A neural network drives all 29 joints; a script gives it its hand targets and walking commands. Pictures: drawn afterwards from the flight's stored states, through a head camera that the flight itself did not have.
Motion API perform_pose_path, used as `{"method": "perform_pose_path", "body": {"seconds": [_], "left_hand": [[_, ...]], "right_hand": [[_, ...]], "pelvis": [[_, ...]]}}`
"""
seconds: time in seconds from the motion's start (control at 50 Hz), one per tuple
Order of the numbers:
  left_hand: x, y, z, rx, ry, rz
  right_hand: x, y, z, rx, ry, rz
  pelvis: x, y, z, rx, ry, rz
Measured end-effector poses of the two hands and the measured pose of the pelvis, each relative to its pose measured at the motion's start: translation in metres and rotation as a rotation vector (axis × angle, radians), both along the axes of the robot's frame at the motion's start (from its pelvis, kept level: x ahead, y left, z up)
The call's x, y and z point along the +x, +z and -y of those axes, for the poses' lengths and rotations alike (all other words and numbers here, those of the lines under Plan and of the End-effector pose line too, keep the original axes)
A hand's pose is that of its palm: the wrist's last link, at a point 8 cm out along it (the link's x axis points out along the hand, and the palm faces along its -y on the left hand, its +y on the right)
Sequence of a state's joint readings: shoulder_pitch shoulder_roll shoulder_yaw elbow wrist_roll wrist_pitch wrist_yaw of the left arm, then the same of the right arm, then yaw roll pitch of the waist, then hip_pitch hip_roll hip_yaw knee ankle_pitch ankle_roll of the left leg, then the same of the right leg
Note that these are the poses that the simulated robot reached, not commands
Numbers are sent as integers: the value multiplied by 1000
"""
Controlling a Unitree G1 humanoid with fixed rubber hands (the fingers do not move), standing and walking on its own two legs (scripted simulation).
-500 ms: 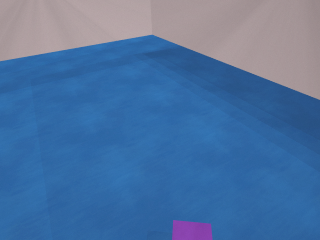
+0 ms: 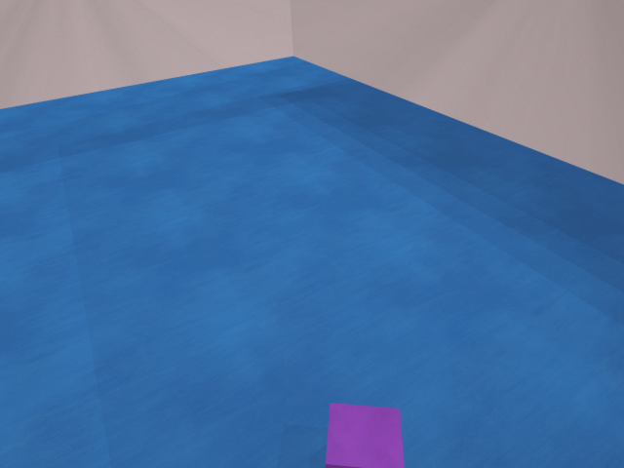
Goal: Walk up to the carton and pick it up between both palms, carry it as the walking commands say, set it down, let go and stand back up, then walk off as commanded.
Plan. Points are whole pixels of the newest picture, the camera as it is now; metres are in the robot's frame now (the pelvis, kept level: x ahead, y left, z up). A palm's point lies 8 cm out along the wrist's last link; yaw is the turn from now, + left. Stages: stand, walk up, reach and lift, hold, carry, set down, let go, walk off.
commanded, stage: stand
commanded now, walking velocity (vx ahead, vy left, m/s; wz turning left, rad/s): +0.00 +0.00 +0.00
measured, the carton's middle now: (362, 454) +0.44 -0.08 -0.65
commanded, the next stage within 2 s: walk off in 0.92 s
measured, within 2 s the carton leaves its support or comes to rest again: neither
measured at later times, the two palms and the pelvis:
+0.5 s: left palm out of the picture +0.02 +0.26 -0.12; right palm out of the picture +0.01 -0.30 -0.12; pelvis -0.03 -0.02 +0.00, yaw +1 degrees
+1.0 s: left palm out of the picture +0.01 +0.26 -0.12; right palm out of the picture +0.04 -0.30 -0.12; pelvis -0.02 -0.02 +0.01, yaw +1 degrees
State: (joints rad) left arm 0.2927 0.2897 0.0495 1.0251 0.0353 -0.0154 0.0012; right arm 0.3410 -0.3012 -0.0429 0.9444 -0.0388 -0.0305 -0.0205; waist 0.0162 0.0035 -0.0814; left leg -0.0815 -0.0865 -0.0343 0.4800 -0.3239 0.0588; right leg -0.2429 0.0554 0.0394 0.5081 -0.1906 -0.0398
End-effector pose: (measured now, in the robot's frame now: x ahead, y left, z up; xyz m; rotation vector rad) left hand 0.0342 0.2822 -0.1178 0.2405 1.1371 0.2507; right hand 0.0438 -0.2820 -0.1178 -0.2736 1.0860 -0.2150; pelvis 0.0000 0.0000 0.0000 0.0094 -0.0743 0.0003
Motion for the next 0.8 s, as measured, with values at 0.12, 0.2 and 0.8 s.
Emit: {"method": "perform_pose_path", "body": {"seconds": [0.12,0.2,0.8], "left_hand": [[-17,-1,7,-1,-1,-48],[-26,-3,13,-5,0,-76],[-23,-6,15,-22,0,-106]], "right_hand": [[-23,-6,12,8,1,-67],[-37,-8,13,16,5,-111],[-30,1,18,1,11,-120]], "pelvis": [[-10,0,6,-1,8,-9],[-15,1,10,7,8,-8],[-27,4,17,3,8,-2]]}}
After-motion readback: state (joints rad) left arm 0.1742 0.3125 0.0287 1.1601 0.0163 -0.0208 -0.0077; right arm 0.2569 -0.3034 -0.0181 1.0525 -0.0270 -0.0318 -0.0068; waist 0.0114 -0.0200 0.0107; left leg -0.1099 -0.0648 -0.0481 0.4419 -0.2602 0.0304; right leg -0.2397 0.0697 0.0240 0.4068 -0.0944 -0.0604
